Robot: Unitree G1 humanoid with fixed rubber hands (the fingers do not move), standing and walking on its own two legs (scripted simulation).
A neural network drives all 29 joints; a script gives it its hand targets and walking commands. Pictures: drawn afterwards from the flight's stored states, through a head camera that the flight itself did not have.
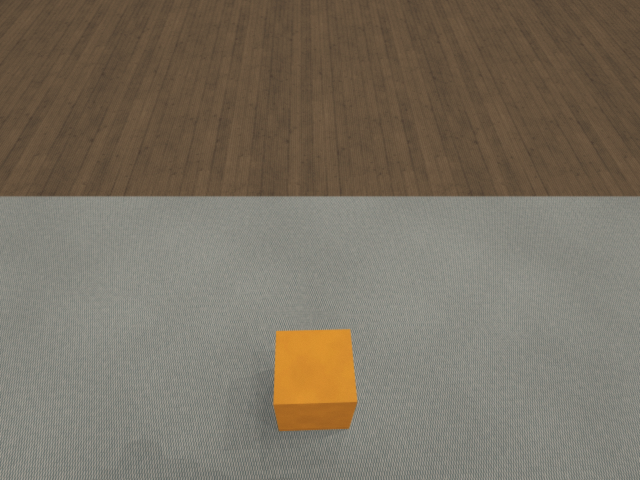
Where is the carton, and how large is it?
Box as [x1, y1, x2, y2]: [273, 329, 356, 430]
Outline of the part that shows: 349,329 276,331 273,404 279,430 348,428 356,404 356,393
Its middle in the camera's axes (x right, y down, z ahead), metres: -0.02 +0.41 +1.12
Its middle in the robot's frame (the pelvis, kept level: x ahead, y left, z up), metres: +0.46 +0.01 -0.65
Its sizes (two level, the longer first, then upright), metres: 0.210 0.200 0.250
